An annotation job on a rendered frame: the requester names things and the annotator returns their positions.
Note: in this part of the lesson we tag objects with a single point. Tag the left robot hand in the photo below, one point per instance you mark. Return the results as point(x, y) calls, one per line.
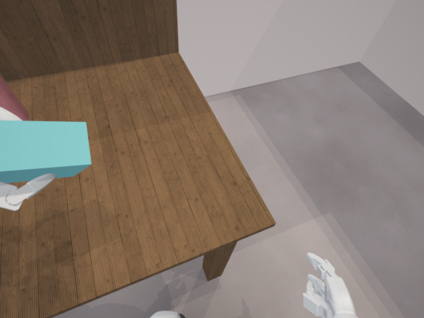
point(10, 196)

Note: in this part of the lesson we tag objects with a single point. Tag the right robot hand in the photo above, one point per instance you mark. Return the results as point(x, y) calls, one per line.
point(333, 296)

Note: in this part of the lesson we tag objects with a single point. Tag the table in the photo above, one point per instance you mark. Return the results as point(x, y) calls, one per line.
point(165, 185)

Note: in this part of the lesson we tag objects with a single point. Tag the sponge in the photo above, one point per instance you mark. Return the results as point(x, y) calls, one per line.
point(29, 149)

